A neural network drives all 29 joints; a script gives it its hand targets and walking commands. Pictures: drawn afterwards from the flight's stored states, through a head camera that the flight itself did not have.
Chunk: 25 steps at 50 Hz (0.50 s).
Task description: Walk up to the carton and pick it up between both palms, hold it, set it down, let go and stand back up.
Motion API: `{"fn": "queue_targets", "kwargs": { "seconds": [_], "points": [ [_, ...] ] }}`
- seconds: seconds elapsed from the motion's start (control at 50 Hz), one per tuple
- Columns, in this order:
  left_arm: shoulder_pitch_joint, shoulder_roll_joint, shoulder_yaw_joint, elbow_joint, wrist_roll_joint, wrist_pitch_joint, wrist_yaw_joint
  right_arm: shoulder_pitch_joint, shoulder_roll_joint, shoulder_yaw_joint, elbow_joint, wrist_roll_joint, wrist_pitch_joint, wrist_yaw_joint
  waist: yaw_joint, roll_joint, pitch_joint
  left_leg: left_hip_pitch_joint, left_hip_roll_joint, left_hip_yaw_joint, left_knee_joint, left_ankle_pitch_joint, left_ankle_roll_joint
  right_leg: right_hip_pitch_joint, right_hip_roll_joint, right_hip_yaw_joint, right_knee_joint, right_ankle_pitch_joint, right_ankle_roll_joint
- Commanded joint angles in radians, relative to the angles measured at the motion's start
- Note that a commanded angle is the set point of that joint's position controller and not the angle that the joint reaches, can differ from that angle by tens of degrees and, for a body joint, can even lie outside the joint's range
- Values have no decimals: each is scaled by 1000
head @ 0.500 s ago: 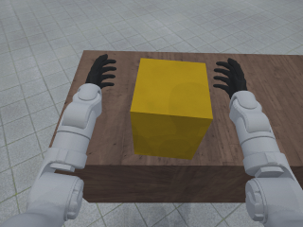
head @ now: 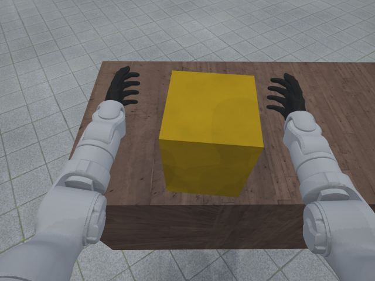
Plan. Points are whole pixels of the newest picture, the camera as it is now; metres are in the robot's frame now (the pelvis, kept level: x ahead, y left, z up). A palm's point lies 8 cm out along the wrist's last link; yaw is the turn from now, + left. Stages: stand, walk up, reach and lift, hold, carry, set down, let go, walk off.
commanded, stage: reach and lift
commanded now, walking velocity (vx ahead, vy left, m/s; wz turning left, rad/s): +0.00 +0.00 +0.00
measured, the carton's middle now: (207, 137) +0.46 -0.02 -0.01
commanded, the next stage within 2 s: none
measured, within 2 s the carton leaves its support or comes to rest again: neither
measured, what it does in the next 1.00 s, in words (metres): stands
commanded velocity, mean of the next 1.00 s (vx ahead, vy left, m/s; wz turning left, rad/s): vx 0.00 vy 0.00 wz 0.00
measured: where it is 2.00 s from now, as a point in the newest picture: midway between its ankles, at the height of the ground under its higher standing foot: outside the picture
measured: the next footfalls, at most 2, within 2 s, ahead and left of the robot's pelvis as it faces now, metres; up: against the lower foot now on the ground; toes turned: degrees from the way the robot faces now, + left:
none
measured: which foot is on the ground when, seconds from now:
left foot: down 0.00-1.00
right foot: down 0.00-1.00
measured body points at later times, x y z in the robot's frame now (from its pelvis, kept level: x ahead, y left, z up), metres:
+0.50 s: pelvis +0.00 -0.02 -0.01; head +0.11 -0.03 +0.42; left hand +0.45 +0.17 +0.02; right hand +0.46 -0.23 +0.03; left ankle -0.01 +0.12 -0.74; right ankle +0.01 -0.12 -0.74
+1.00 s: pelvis +0.01 -0.01 -0.01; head +0.11 -0.02 +0.43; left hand +0.45 +0.13 +0.02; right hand +0.45 -0.16 +0.02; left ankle -0.01 +0.12 -0.74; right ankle +0.01 -0.12 -0.74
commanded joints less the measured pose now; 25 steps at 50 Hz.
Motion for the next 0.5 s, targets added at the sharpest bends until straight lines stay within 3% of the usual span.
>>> {"fn": "queue_targets", "kwargs": {
  "seconds": [0.0,0.06,0.14,0.18,0.24,0.32,0.36,0.42,0.48],
  "points": [
    [-477,107,92,83,-34,-206,-20,-459,-118,-32,46,83,-132,8,-5,39,-790,205,-7,58,52,576,-94,152,26,-7,23,409,4],
    [-458,90,70,219,-46,-289,-32,-439,-105,-7,98,89,-176,18,2,24,-754,146,-8,59,39,484,-84,126,18,-8,33,347,4],
    [-541,64,-16,149,-122,-416,-24,-466,-113,0,79,110,-248,28,-20,58,-888,179,5,44,81,511,-107,8,23,-29,68,304,-3],
    [-551,66,-30,167,-142,-458,-22,-448,-112,15,100,114,-264,34,-22,63,-945,182,8,42,106,520,-108,-43,23,-30,77,276,-8],
    [-522,79,-24,284,-131,-495,-36,-413,-101,34,153,111,-275,35,-14,55,-944,118,1,45,108,448,-93,-58,16,-22,94,254,-9],
    [-501,97,-2,370,-123,-532,-78,-436,-68,57,120,109,-299,21,-21,-10,-925,-30,-20,69,85,374,-56,92,-4,-8,128,347,23],
    [-510,109,14,331,-122,-561,-93,-449,-42,74,66,104,-317,13,-15,-46,-973,-90,-23,75,82,380,-40,172,-12,2,156,422,41],
    [-549,121,42,232,-113,-603,-95,-459,-18,61,-11,73,-345,1,-22,-47,-1096,-130,-29,82,90,423,-34,258,-19,11,193,543,52],
    [-528,110,73,223,-88,-623,-102,-440,29,67,-47,56,-364,-5,-14,-56,-1160,-192,-34,86,89,448,-25,329,-28,28,227,670,63]
  ]
}}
